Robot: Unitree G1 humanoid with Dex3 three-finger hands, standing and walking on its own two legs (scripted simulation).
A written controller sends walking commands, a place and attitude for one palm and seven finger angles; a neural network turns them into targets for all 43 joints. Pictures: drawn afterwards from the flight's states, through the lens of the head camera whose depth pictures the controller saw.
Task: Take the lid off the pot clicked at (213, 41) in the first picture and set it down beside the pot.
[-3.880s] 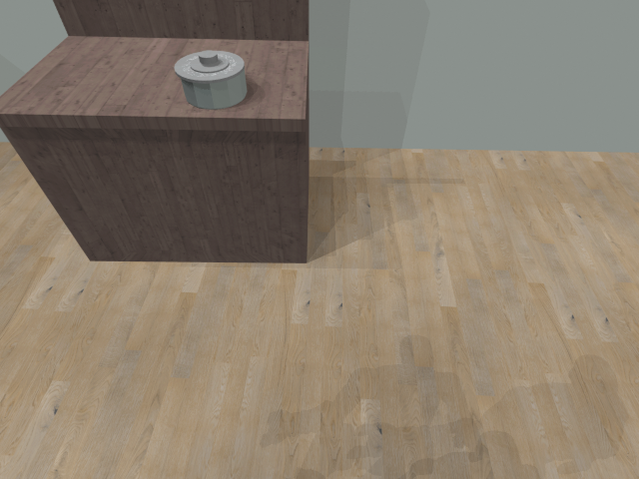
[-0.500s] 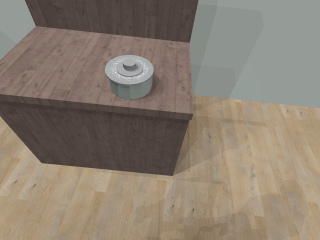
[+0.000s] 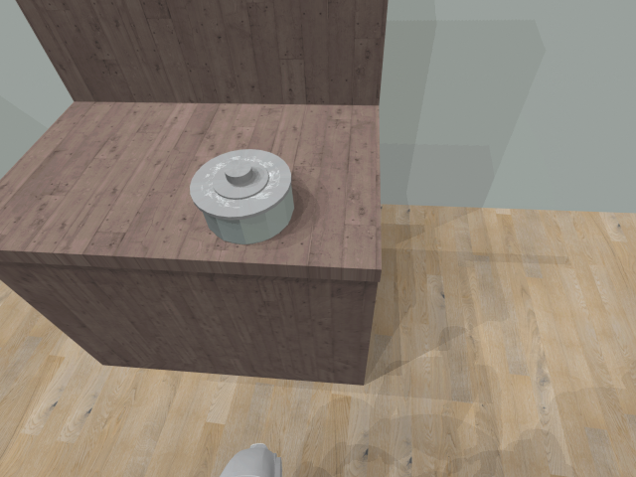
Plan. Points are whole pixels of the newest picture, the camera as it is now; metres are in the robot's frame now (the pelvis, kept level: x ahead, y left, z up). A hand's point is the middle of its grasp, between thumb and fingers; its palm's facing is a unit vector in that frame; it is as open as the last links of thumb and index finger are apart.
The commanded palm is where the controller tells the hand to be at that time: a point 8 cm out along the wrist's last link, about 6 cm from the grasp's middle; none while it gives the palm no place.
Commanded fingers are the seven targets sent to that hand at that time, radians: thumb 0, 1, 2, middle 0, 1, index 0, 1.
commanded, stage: take the last steps up to it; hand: left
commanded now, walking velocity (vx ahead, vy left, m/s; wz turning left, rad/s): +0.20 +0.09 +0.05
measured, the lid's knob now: (238, 171) +0.62 +0.18 +0.01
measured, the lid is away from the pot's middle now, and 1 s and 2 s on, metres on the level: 0.00 0.00 0.00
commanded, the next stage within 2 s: come to a stop and stand still in 0.10 s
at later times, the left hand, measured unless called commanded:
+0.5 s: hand (182, 464) +0.17 +0.23 -0.18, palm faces +0.05 -0.97 -0.22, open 7.3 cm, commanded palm none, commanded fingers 0.00 0.90 0.90 -0.20 -0.30 -0.20 -0.30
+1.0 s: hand out of the picture +0.13 +0.21 -0.16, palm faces +0.07 -0.96 -0.27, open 7.4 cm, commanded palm none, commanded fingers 0.00 0.90 0.90 -0.20 -0.30 -0.20 -0.30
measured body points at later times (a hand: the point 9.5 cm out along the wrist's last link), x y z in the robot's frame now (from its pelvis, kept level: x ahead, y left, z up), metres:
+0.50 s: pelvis +0.13 +0.04 -0.01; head +0.15 +0.05 +0.44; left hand +0.17 +0.28 -0.16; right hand +0.20 -0.18 -0.15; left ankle +0.14 +0.14 -0.75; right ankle +0.13 -0.08 -0.71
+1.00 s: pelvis +0.10 +0.01 +0.00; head +0.14 -0.01 +0.45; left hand +0.13 +0.26 -0.14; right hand +0.15 -0.23 -0.16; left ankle +0.06 +0.17 -0.70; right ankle +0.12 -0.09 -0.75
